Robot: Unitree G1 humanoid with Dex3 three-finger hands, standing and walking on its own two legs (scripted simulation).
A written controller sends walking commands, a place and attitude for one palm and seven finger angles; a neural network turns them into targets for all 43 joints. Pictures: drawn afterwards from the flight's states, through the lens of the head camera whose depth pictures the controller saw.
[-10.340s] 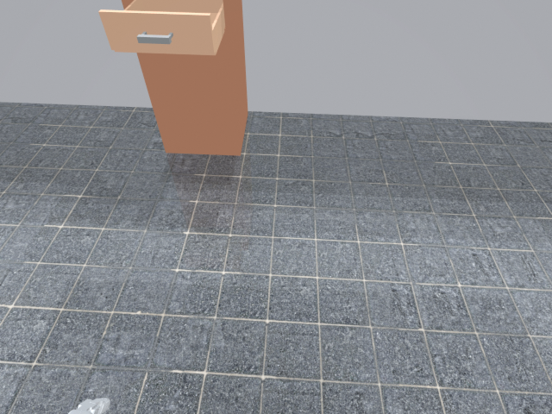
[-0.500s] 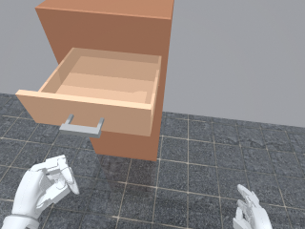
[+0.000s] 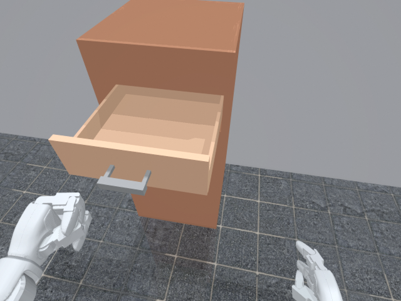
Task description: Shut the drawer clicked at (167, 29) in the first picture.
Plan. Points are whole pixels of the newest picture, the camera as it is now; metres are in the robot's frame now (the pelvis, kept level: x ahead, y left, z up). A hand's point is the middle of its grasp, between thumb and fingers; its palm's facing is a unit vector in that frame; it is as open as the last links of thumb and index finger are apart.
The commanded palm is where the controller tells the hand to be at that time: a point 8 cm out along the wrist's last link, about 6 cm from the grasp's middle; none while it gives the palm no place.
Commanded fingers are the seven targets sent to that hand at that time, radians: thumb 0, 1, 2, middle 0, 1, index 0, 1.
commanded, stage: raise the hand and make a fist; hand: left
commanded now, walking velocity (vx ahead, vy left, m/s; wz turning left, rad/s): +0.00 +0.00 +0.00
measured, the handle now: (125, 178) +0.38 +0.22 +0.01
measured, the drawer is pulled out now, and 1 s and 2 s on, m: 0.26 0.26 0.26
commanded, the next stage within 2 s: bring the fist close to the handle in 0.30 s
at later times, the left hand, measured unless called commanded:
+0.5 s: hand (90, 229) +0.21 +0.21 +0.10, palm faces +0.00 -1.00 -0.09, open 3.3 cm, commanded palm +0.18 +0.26 +0.10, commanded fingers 0.00 0.90 0.90 -1.40 -1.60 -1.40 -1.60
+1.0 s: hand (109, 218) +0.25 +0.21 +0.05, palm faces -0.04 -1.00 -0.05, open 3.3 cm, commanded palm +0.23 +0.27 +0.05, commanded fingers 0.00 0.90 0.90 -1.40 -1.60 -1.40 -1.60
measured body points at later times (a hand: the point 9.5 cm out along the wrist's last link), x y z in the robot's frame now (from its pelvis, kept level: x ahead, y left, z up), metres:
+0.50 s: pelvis -0.01 -0.02 +0.00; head -0.02 -0.03 +0.45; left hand +0.20 +0.26 +0.11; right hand +0.17 -0.25 -0.06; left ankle -0.04 +0.09 -0.72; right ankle +0.01 -0.11 -0.72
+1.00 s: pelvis -0.02 -0.02 -0.01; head +0.02 -0.03 +0.44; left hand +0.25 +0.26 +0.05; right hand +0.13 -0.27 -0.09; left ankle -0.04 +0.09 -0.72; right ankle +0.01 -0.11 -0.72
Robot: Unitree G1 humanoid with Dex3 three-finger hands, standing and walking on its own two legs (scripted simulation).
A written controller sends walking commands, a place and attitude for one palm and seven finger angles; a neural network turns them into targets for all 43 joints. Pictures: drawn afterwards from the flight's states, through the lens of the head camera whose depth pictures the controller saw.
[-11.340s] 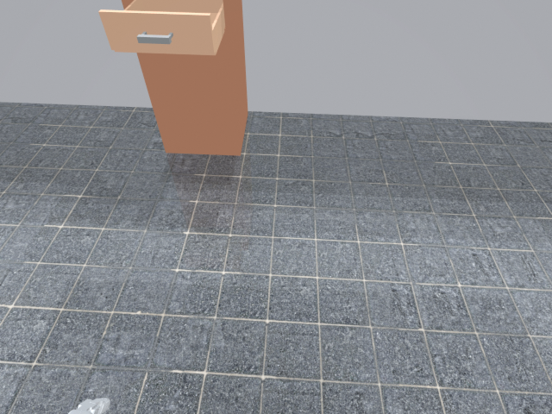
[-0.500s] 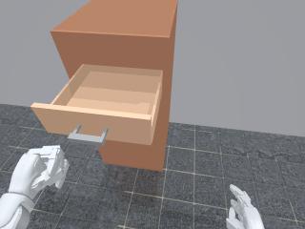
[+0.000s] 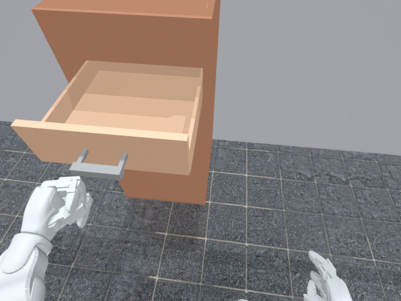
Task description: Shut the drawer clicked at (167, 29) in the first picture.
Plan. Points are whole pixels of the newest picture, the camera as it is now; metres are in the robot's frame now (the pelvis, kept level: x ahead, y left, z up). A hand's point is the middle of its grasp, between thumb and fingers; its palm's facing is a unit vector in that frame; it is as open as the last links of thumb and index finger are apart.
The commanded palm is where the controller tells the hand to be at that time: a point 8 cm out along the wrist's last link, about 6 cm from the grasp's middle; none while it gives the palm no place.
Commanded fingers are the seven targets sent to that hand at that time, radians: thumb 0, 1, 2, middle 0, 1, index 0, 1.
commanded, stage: bring the fist close to the handle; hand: left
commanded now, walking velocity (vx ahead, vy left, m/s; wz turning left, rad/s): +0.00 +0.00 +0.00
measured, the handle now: (100, 163) +0.39 +0.25 +0.02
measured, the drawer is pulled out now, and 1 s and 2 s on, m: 0.26 0.26 0.15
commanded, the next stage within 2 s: push the drawer shut in 0.80 s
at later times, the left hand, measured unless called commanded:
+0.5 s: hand (98, 199) +0.31 +0.23 +0.02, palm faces -0.07 -1.00 -0.03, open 3.3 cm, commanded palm +0.28 +0.29 +0.03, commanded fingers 0.00 0.90 0.90 -1.40 -1.60 -1.40 -1.60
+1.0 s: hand (101, 199) +0.30 +0.22 +0.02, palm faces -0.07 -1.00 -0.04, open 3.3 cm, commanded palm +0.29 +0.28 +0.03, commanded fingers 0.00 0.90 0.90 -1.40 -1.60 -1.40 -1.60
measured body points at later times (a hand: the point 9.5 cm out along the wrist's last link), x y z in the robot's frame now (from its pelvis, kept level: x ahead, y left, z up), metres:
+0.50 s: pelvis -0.01 +0.01 -0.03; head +0.07 +0.02 +0.42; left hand +0.31 +0.28 +0.02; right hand +0.14 -0.23 -0.12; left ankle -0.02 +0.11 -0.71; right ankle +0.03 -0.09 -0.71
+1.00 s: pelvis +0.00 +0.01 -0.03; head +0.07 +0.01 +0.42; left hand +0.30 +0.27 +0.03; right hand +0.15 -0.24 -0.11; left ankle -0.02 +0.11 -0.71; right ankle +0.03 -0.09 -0.71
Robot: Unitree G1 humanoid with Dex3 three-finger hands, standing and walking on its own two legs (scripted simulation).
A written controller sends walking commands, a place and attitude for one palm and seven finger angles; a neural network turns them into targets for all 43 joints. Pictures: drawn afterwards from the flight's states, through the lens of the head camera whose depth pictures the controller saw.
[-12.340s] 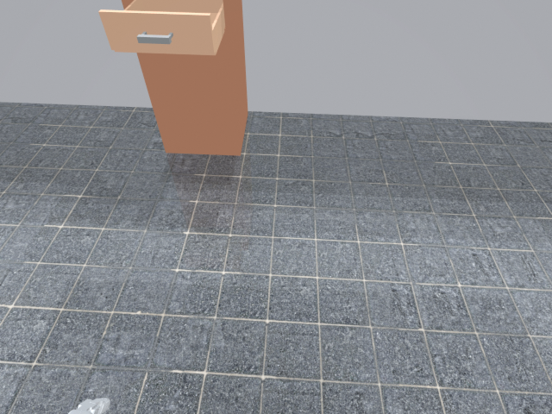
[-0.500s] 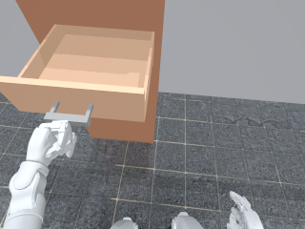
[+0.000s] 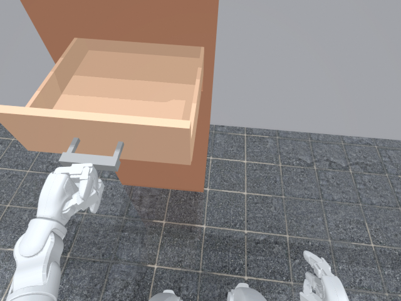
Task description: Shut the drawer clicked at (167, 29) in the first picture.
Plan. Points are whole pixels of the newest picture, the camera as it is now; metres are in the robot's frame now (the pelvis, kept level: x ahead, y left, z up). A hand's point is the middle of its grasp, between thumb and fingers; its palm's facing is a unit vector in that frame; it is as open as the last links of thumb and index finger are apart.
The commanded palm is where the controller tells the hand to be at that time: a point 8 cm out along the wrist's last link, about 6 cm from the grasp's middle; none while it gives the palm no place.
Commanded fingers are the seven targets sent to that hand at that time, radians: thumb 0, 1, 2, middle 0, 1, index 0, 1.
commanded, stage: push the drawer shut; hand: left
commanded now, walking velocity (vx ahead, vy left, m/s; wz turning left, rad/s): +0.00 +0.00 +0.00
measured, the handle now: (94, 153) +0.39 +0.24 +0.05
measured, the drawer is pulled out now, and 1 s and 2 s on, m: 0.26 0.15 0.02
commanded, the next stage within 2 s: none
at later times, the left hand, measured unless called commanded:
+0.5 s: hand (104, 168) +0.36 +0.21 +0.05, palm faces -0.07 -1.00 -0.04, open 3.2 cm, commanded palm +0.34 +0.26 +0.05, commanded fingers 0.00 0.90 0.90 -1.40 -1.60 -1.40 -1.60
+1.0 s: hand (112, 141) +0.42 +0.21 +0.05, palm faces -0.08 -1.00 -0.03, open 3.1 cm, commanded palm +0.41 +0.26 +0.05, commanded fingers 0.00 0.90 0.90 -1.40 -1.60 -1.40 -1.60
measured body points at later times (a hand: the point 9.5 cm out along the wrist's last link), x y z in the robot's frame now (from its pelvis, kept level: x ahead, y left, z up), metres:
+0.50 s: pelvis -0.01 -0.02 -0.01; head +0.07 -0.01 +0.44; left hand +0.35 +0.26 +0.05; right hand +0.11 -0.27 -0.11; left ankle -0.02 +0.09 -0.68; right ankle +0.03 -0.11 -0.68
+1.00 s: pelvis -0.02 -0.01 -0.01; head +0.09 +0.00 +0.43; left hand +0.42 +0.26 +0.05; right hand +0.05 -0.28 -0.12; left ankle -0.02 +0.09 -0.68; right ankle +0.03 -0.11 -0.68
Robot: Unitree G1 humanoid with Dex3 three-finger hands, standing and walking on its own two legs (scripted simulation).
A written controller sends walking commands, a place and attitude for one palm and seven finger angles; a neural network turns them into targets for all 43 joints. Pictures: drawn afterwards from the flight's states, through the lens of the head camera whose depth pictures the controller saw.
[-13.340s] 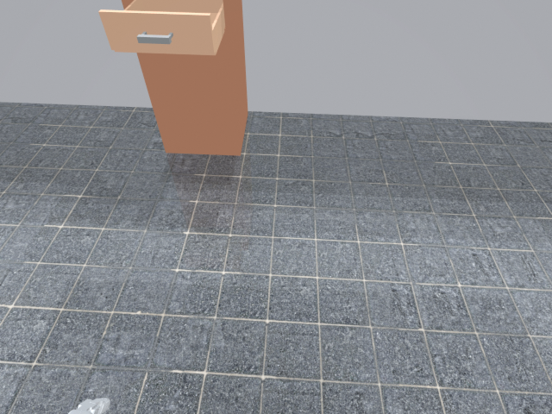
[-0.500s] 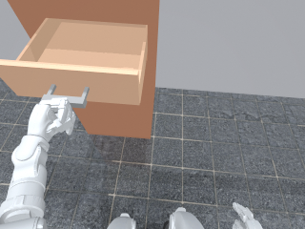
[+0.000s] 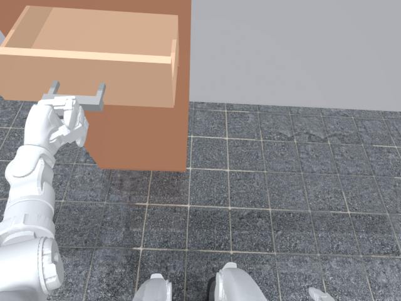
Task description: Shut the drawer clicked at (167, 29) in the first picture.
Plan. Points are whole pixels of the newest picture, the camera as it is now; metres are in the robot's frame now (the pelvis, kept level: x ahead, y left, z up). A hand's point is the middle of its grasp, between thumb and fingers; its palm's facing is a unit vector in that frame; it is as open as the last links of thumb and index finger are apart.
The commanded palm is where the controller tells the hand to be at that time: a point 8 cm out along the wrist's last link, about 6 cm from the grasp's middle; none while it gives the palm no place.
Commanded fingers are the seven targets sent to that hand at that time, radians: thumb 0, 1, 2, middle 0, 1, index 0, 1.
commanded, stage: push the drawer shut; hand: left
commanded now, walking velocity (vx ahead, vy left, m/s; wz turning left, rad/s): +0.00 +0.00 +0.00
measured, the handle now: (76, 94) +0.51 +0.25 +0.06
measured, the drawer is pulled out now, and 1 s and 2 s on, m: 0.15 0.02 0.00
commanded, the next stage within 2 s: pull the fist back off the drawer in 1.80 s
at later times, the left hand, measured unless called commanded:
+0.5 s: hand (87, 100) +0.50 +0.22 +0.06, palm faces -0.07 -1.00 -0.01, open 3.0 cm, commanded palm +0.49 +0.27 +0.06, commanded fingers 0.00 0.90 0.90 -1.40 -1.60 -1.40 -1.60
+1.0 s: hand (97, 77) +0.56 +0.21 +0.06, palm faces -0.05 -1.00 -0.02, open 3.1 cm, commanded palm +0.55 +0.25 +0.06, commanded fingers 0.00 0.90 0.90 -1.40 -1.60 -1.40 -1.60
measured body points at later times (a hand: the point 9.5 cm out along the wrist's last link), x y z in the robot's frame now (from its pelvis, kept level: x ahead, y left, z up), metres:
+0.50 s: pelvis +0.01 +0.02 +0.00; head +0.15 +0.04 +0.42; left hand +0.50 +0.28 +0.06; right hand +0.03 -0.25 -0.11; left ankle -0.01 +0.10 -0.67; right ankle +0.05 -0.10 -0.67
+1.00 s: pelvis +0.02 +0.02 -0.01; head +0.18 +0.04 +0.41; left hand +0.56 +0.27 +0.06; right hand -0.01 -0.24 -0.11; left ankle -0.01 +0.10 -0.67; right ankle +0.05 -0.10 -0.67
